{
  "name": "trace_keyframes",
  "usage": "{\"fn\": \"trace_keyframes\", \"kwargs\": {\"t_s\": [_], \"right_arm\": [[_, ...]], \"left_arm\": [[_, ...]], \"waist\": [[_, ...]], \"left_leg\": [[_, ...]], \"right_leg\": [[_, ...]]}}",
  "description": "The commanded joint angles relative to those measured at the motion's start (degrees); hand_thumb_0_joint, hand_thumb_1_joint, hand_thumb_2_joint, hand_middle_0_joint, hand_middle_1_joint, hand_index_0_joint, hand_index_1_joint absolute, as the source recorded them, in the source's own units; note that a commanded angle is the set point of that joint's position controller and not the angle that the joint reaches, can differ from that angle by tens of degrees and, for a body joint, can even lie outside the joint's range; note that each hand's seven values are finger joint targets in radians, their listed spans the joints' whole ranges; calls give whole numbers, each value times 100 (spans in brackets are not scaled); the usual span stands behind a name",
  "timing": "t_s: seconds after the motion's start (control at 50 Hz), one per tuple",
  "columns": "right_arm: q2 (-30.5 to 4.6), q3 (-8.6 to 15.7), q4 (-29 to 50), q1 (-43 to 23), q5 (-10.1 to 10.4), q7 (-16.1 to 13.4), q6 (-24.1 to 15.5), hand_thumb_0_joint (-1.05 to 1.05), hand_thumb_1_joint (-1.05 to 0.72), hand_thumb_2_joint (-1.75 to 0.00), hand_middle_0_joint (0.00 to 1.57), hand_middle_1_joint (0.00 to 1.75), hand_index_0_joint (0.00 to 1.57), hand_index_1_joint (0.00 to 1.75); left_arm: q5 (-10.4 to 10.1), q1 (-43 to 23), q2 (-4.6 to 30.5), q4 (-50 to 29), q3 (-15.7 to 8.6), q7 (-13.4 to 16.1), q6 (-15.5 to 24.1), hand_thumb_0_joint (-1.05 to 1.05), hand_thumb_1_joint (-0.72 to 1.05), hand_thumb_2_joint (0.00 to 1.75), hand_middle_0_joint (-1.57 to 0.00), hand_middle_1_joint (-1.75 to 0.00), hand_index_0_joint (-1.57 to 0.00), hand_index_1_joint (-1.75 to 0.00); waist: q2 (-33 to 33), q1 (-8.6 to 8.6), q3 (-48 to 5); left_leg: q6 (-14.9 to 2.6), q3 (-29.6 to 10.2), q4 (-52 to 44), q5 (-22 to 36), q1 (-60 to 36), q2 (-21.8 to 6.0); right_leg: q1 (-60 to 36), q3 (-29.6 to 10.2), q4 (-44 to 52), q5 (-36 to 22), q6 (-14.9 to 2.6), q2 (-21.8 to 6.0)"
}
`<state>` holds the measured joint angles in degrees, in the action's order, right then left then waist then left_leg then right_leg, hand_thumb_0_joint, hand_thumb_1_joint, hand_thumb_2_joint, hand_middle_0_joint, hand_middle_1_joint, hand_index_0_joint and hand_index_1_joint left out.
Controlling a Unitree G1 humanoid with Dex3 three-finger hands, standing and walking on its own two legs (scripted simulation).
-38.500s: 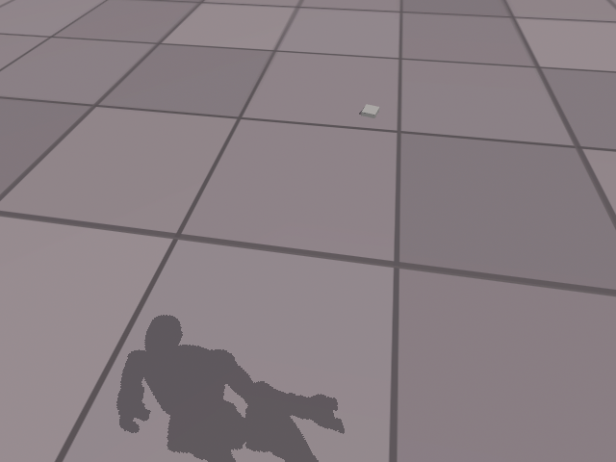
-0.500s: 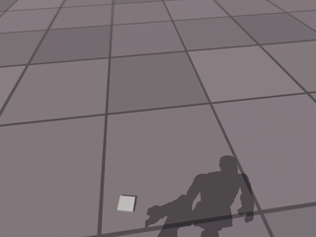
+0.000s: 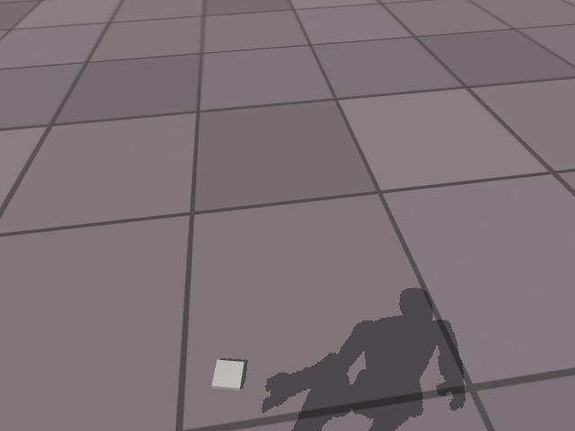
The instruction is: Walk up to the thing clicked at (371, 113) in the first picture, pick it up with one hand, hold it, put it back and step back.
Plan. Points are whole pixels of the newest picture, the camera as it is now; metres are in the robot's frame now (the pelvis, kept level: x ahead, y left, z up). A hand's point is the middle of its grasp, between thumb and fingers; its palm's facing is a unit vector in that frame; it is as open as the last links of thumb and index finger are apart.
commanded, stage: stand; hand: left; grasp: from above
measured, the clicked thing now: (228, 374) +0.46 +0.23 -0.77
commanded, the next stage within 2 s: step back in 1.46 s
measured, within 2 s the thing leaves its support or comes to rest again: neither
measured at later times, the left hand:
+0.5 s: hand out of the picture +0.07 +0.24 -0.16, palm faces +0.02 -0.94 -0.34, open 7.3 cm
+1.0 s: hand out of the picture +0.09 +0.24 -0.16, palm faces +0.01 -0.94 -0.34, open 7.3 cm
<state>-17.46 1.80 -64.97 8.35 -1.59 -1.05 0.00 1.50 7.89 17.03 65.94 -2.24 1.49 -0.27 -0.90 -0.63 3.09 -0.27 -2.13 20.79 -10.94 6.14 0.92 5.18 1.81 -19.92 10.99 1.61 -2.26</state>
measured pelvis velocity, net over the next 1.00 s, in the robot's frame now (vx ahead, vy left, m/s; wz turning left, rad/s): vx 0.02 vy -0.01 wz -0.01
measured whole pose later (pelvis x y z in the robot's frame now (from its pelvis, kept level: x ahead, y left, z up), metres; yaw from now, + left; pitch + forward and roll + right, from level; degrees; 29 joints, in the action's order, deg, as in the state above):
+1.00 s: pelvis +0.02 -0.01 +0.00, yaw +0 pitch -2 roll +0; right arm -19.1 0.6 -65.6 6.4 -1.1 -0.7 -0.6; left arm 0.7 6.0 18.1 65.9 -1.8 0.6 0.2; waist -0.9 -0.2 3.0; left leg 0.7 -2.0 18.5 -10.9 5.1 -0.1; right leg 4.6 1.7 -18.1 11.1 0.7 -1.2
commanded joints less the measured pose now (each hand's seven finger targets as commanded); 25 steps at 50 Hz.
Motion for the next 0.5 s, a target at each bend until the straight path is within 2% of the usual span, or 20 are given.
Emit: {"fn": "trace_keyframes", "kwargs": {"t_s": [0.0, 0.02, 0.08, 0.1, 0.12, 0.4, 0.48], "right_arm": [[-1055, 148, 316, -242, 33, -53, -149, 0, -90, -90, 20, 30, 20, 30], [-1059, 132, 306, -204, 29, -53, -150, 0, -90, -90, 20, 30, 20, 30], [-1102, 134, 319, -282, 35, -57, -157, 0, -90, -90, 20, 30, 20, 30], [-1072, 114, 283, -204, 36, -62, -153, 0, -90, -90, 20, 30, 20, 30], [-1104, 114, 285, -271, 40, -62, -166, 0, -90, -90, 20, 30, 20, 30], [-1192, 91, 253, -329, 52, -55, -151, 0, -90, -90, 20, 30, 20, 30], [-1216, 83, 249, -332, 52, -57, -177, 0, -90, -90, 20, 30, 20, 30]], "left_arm": [[-9, -175, 1126, -297, -170, 40, 132, 0, 90, 90, -20, -30, -20, -30], [-10, -248, 1148, -295, -172, 35, 126, 0, 90, 90, -20, -30, -20, -30], [-21, -263, 1133, -297, -166, 47, 142, 0, 90, 90, -20, -30, -20, -30], [-35, -332, 1170, -298, -172, 47, 141, 0, 90, 90, -20, -30, -20, -30], [-31, -264, 1134, -294, -155, 37, 141, 0, 90, 90, -20, -30, -20, -30], [-43, -382, 1216, -280, -161, 11, 141, 0, 90, 90, -20, -30, -20, -30], [-60, -376, 1221, -307, -166, 0, 153, 0, 90, 90, -20, -30, -20, -30]], "waist": [[18, -31, -123], [30, 8, -89], [122, -17, -290], [113, 21, -284], [108, -20, -260], [30, 33, -231], [33, 16, -377]], "left_leg": [[-102, -565, -537, 327, 299, -619], [-97, -555, -557, 272, 346, -615], [-129, -546, -426, 905, 86, -677], [-108, -504, -434, 885, 123, -656], [-99, -519, -426, 972, 32, -671], [-93, -469, -469, 740, 113, -686], [-99, -452, -437, 1079, 38, -724]], "right_leg": [[-79, -430, 367, -266, -202, -463], [-67, -430, 366, -249, -205, -456], [-105, -436, 372, -517, -212, -494], [-147, -450, 371, -555, -206, -492], [-77, -431, 378, -579, -208, -480], [-64, -466, 452, -509, -219, -486], [-184, -467, 366, -800, -231, -510]]}}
